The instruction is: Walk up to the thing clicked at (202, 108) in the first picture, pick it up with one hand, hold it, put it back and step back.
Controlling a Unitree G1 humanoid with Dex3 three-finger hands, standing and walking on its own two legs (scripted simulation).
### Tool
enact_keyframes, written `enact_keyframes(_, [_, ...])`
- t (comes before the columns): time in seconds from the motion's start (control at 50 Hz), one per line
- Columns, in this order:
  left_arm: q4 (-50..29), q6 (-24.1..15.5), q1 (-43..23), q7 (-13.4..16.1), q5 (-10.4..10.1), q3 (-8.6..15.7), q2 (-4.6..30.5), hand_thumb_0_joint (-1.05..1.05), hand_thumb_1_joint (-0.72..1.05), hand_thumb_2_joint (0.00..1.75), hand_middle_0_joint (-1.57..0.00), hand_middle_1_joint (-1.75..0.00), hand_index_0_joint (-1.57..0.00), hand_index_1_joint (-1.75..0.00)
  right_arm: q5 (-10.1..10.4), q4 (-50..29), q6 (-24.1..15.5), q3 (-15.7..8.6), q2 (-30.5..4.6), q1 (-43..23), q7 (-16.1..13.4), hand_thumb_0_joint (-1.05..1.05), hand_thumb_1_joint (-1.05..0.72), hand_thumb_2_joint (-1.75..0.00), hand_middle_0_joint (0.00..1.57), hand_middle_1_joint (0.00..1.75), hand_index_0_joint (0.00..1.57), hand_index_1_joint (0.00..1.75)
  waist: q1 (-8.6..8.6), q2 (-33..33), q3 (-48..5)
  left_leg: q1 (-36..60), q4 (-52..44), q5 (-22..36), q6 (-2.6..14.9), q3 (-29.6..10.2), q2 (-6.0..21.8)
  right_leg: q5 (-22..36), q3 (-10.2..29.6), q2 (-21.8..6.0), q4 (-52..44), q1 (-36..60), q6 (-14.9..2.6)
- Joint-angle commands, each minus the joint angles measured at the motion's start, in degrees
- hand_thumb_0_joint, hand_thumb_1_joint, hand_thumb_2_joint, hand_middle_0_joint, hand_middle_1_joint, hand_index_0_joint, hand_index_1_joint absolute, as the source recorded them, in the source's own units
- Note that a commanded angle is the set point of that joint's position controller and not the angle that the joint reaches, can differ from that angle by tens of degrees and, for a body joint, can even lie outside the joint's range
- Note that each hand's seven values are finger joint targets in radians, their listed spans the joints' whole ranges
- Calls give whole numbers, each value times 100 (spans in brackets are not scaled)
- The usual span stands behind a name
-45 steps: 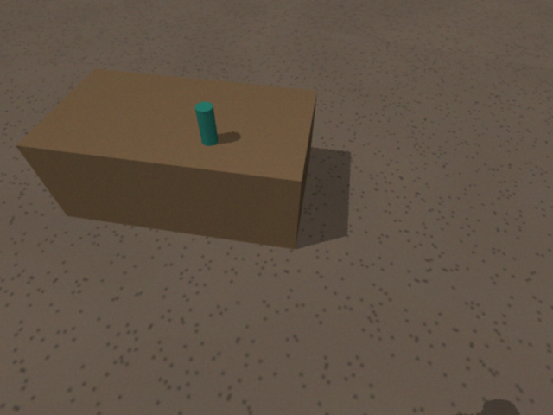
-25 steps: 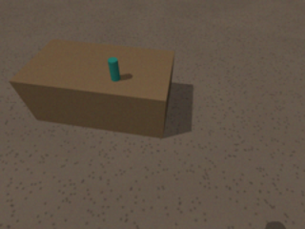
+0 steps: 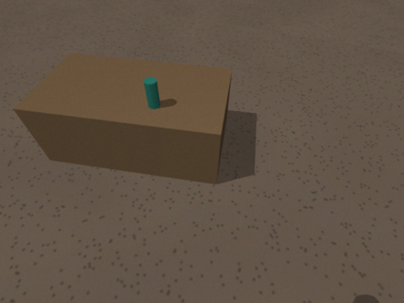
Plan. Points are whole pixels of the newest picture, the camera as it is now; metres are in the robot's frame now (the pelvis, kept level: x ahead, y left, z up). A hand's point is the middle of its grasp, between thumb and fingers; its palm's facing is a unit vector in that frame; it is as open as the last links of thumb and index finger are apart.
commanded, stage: stand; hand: left
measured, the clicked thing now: (152, 93) +1.10 +0.25 -0.29
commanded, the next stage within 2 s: walk up in 0.22 s
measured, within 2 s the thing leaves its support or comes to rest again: neither
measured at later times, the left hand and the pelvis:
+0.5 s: hand out of the picture +0.05 +0.34 -0.16, palm faces -0.03 -0.92 -0.39, open 7.4 cm; pelvis +0.04 +0.05 -0.01, yaw -1 degrees
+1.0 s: hand (68, 225) +0.33 +0.35 -0.14, palm faces -0.12 -0.89 -0.45, open 7.4 cm; pelvis +0.21 +0.08 -0.03, yaw -7 degrees
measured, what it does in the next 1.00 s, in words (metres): walks ahead: left foot, then right foot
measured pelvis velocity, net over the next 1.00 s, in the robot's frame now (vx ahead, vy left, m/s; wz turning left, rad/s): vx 0.21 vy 0.08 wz -0.11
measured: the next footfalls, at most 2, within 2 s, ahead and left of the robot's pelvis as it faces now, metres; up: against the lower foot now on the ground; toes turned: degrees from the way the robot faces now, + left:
left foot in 0.52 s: +0.16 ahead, +0.20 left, +0.00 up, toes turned +0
right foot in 0.88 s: +0.30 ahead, -0.05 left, +0.00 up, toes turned -10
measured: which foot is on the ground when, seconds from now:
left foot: down 0.00-0.28, up 0.30-0.50, down 0.52-0.90, up 0.92-1.00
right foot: down 0.00-0.54, up 0.56-0.86, down 0.88-1.00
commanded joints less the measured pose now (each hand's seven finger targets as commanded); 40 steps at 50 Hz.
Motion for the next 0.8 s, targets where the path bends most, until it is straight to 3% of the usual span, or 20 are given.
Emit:
enact_keyframes(0.0, [-323, -133, -231, 61, -12, 247, 1193, 0, 90, 90, -20, -30, -20, -30, 13, -331, -144, -250, -1202, -253, -92, 0, -90, -90, 20, 30, 20, 30, 18, 35, -364, -1, -275, 811, 208, -556, 692, 817, 503, -703, -272, 26, -175])
enact_keyframes(0.18, [-298, -149, -220, 67, -28, 259, 1235, 0, 90, 90, -20, -30, -20, -30, 18, -314, -135, -250, -1189, -185, -84, 0, -90, -90, 20, 30, 20, 30, -10, -11, -328, 14, -268, 769, 196, -567, 676, 800, 523, -717, -293, 20, -174])
enact_keyframes(0.2, [-574, -250, 382, -25, 18, 584, 1797, 0, 90, 90, -20, -30, -20, -30, -145, -711, -168, -677, -1809, 28, 77, 0, -90, -90, 20, 30, 20, 30, 43, 243, -702, 14, 399, -1824, 520, -389, 419, -1729, 726, -587, 59, 58, -450])
enact_keyframes(0.22, [-481, -268, 578, -50, 78, 625, 1834, 0, 90, 90, -20, -30, -20, -30, -180, -753, -143, -709, -1761, -87, 138, 0, -90, -90, 20, 30, 20, 30, 136, 200, -329, -708, 608, -2624, 587, -467, 419, -2749, 1121, -814, -17, -149, -617])
enact_keyframes(0.24, [-514, -298, 677, -64, 83, 685, 1868, 0, 90, 90, -20, -30, -20, -30, -169, -918, -118, -681, -1573, -314, 189, 0, -90, -90, 20, 30, 20, 30, 271, -93, 122, -1685, 988, -2564, 514, -382, 278, -3313, 1682, -1052, -257, -30, -791])
enact_keyframes(0.26, [-570, -331, 817, -52, 95, 759, 2010, 0, 90, 90, -20, -30, -20, -30, -191, -1147, -103, -651, -1335, -604, 240, 0, -90, -90, 20, 30, 20, 30, 436, -781, 568, -2719, 2041, -1858, 368, 5, 38, -3626, 2545, -1633, -852, 313, -1106])
enact_keyframes(0.28, [-688, -393, 946, -22, 141, 825, 2127, 0, 90, 90, -20, -30, -20, -30, -243, -1268, -112, -641, -1305, -665, 266, 0, -90, -90, 20, 30, 20, 30, 529, -862, 699, -3356, 2708, -1563, 268, -367, 311, -3215, 3239, -2186, -1136, 597, -1504])
enact_keyframes(0.3, [-752, -439, 977, -14, 111, 809, 2045, 0, 90, 90, -20, -30, -20, -30, -236, -1301, -150, -679, -1401, -607, 282, 0, -90, -90, 20, 30, 20, 30, 474, -573, 638, -3436, 2881, -1383, 220, -570, 471, -2687, 3184, -2184, -1069, 702, -1601])
enact_keyframes(0.36, [-1123, -468, 436, -18, 117, 852, 2064, 0, 90, 90, -20, -30, -20, -30, -170, -1379, -185, -759, -1448, -54, 395, 0, -90, -90, 20, 30, 20, 30, 87, -820, 149, -2598, 2546, -1488, 128, -644, 662, -2115, 2221, -1776, -839, 376, -1305])
enact_keyframes(0.4, [-1232, -458, 494, -78, 105, 807, 2002, 0, 90, 90, -20, -30, -20, -30, -196, -1427, -189, -828, -1403, -57, 455, 0, -90, -90, 20, 30, 20, 30, 109, -914, 188, -1866, 2049, -1319, 65, -295, 476, -1650, 1582, -1427, -666, -249, -1124])
enact_keyframes(0.44, [-1364, -436, 286, -112, 95, 794, 1982, 0, 90, 90, -20, -30, -20, -30, -170, -1395, -193, -898, -1376, 326, 465, 0, -90, -90, 20, 30, 20, 30, -131, -858, 155, -864, 1398, -723, 49, 40, 322, -1303, 1065, -1149, -235, -1006, -936])
enact_keyframes(0.48, [-1430, -377, 291, -131, 97, 694, 1672, 0, 90, 90, -20, -30, -20, -30, -224, -1135, -227, -1057, -1493, 1275, 395, 0, -90, -90, 20, 30, 20, 30, -625, -260, -227, 946, 1058, -273, 70, 415, -13, -1143, 483, -633, 1184, -2151, -660])
enact_keyframes(0.5, [-1452, -348, 674, -132, 99, 590, 1316, 0, 90, 90, -20, -30, -20, -30, -283, -1052, -252, -1187, -1876, 1896, 333, 0, -90, -90, 20, 30, 20, 30, -899, 967, -576, 1750, 480, -1469, 311, -456, 450, -1447, 174, -92, 2888, -2873, -529])
enact_keyframes(0.52, [-1536, -345, 749, -82, 3, 467, 995, 0, 90, 90, -20, -30, -20, -30, -292, -1255, -308, -1238, -2375, 1862, 310, 0, -90, -90, 20, 30, 20, 30, -819, 2052, -451, 1283, -923, -3610, 892, -3377, 2088, -2260, -50, 570, 4360, -3738, -335])
enact_keyframes(0.54, [-1476, -358, 626, -7, 47, 594, 1672, 0, 90, 90, -20, -30, -20, -30, -115, -1426, -281, -1260, -2593, 1343, 326, 0, -90, -90, 20, 30, 20, 30, -660, 1265, -142, 233, -1116, -4265, 1543, -4059, 2528, -2327, 662, 59, 4768, -3286, -380])
enact_keyframes(0.58, [-1260, -370, 1039, -75, -77, 590, 1785, 0, 90, 90, -20, -30, -20, -30, -67, -1652, -292, -1041, -2088, 697, 276, 0, -90, -90, 20, 30, 20, 30, -142, 649, 402, -342, -799, -3259, 1331, -2566, 1952, -1392, 674, -270, 4638, -3115, -344])
enact_keyframes(0.62, [-1084, -398, 1336, -148, -101, 629, 1806, 0, 90, 90, -20, -30, -20, -30, -54, -1697, -338, -916, -1864, 634, 254, 0, -90, -90, 20, 30, 20, 30, -27, 963, 453, -629, -762, -2371, 1160, -1588, 1555, -1006, 452, -397, 3961, -2655, -232])
enact_keyframes(0.66, [-1182, -373, 1255, -229, -84, 627, 1688, 0, 90, 90, -20, -30, -20, -30, -77, -1751, -346, -905, -1843, 719, 279, 0, -90, -90, 20, 30, 20, 30, -79, 1083, 396, -619, -756, -1884, 1222, -1174, 1433, -1045, 143, -328, 3227, -2343, -68])
enact_keyframes(0.72, [-1491, -394, 796, -286, -12, 637, 1617, 0, 90, 90, -20, -30, -20, -30, -97, -1836, -353, -905, -1890, 947, 299, 0, -90, -90, 20, 30, 20, 30, -199, 971, 474, -592, -699, -1641, 1380, -1005, 1571, -969, -58, -414, 2417, -2134, -71])
enact_keyframes(0.78, [-1538, -438, 793, -277, 0, 658, 1525, 0, 90, 90, -20, -30, -20, -30, -64, -1959, -316, -899, -1855, 892, 314, 0, -90, -90, 20, 30, 20, 30, -100, 775, 380, -775, -350, -1218, 1241, -662, 1454, -475, -278, -248, 1867, -1503, -176])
